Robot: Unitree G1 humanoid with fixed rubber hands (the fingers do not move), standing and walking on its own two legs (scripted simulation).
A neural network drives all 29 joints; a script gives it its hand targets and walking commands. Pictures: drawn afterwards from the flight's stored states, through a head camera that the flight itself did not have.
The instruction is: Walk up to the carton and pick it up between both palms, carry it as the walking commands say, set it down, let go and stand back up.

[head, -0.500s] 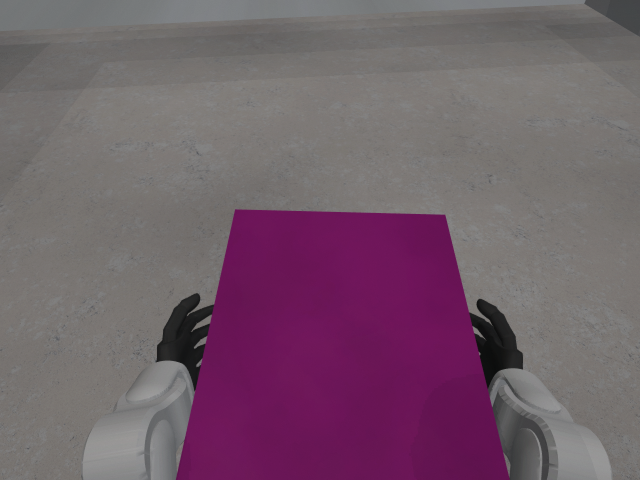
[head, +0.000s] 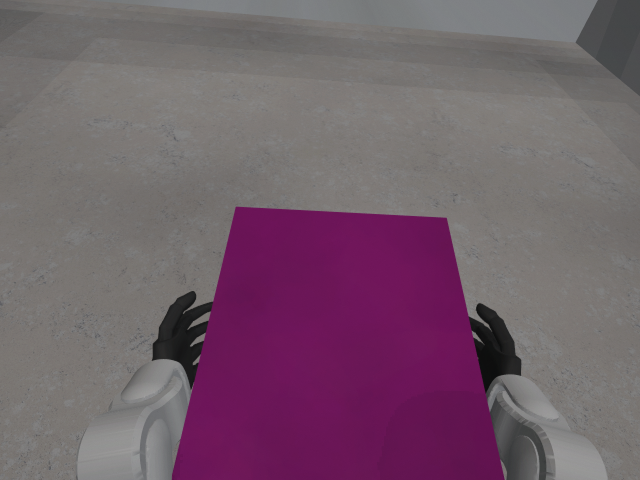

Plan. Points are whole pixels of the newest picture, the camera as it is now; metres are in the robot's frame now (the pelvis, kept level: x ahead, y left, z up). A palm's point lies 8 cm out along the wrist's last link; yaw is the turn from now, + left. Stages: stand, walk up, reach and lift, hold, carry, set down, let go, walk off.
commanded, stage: carry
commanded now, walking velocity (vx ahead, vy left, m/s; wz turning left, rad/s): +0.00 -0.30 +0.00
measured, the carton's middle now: (331, 375) +0.26 +0.00 +0.02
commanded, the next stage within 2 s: none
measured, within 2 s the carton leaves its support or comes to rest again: neither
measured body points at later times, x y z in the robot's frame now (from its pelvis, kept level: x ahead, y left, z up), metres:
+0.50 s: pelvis -0.02 -0.20 -0.02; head -0.03 -0.18 +0.43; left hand +0.21 -0.02 +0.05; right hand +0.23 -0.36 +0.06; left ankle -0.03 -0.14 -0.75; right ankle +0.03 -0.26 -0.73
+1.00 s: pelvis -0.07 -0.40 -0.02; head -0.04 -0.44 +0.43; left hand +0.18 -0.25 +0.05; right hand +0.17 -0.59 +0.03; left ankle -0.09 -0.28 -0.66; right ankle +0.00 -0.52 -0.75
